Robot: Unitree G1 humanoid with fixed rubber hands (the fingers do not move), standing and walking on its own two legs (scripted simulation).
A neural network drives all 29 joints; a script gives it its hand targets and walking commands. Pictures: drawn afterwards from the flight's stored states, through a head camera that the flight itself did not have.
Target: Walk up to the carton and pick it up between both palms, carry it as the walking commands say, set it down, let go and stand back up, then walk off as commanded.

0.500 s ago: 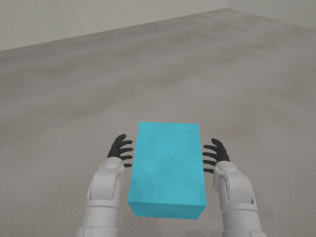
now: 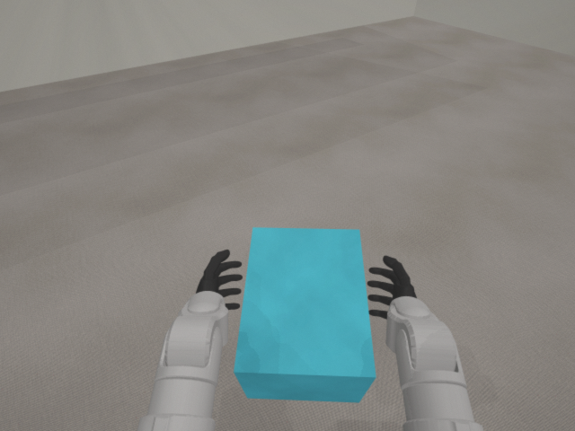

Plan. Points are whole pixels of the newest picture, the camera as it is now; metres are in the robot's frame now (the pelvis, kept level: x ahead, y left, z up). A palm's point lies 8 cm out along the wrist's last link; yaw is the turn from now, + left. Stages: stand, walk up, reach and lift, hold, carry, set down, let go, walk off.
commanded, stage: carry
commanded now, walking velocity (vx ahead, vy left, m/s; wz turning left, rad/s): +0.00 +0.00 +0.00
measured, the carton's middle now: (304, 312) +0.34 +0.00 -0.04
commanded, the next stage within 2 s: none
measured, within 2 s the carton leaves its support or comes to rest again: neither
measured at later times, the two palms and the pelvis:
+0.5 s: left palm (208, 302) +0.29 +0.14 +0.06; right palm (399, 307) +0.30 -0.13 +0.06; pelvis +0.00 +0.00 +0.00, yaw +0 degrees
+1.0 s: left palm (208, 304) +0.29 +0.14 +0.06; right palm (401, 310) +0.29 -0.13 +0.06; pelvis +0.00 +0.00 +0.00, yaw +0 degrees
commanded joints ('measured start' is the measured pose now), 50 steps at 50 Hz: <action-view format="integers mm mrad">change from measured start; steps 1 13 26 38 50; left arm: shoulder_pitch -364 -388 -362 -385 -363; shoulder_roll -903 -915 -908 -929 -916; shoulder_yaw -460 -490 -477 -497 -476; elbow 35 45 44 55 118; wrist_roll -252 -254 -256 -258 -233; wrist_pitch -42 -49 -46 -59 -61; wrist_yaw -256 -271 -265 -274 -282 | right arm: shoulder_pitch -431 -397 -400 -405 -409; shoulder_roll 880 895 883 894 882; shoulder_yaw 524 524 525 528 522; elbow -40 18 -10 9 48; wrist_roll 223 204 213 209 197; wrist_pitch -70 -73 -71 -86 -91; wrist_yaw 256 272 265 277 284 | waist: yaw -24 -23 -23 -23 -22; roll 20 -3 4 32 19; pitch -262 -227 -248 -250 -212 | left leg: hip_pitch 14 -5 1 20 -3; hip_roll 140 151 154 149 159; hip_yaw -113 -129 -131 -117 -122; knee -60 -92 -68 -78 -93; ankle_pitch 226 217 285 286 241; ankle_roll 14 19 24 20 21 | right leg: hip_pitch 186 163 172 151 141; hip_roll -126 -112 -124 -118 -111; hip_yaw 113 109 117 119 115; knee -38 -45 -35 -29 -44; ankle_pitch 261 186 246 235 162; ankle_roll -16 -9 -14 -12 -10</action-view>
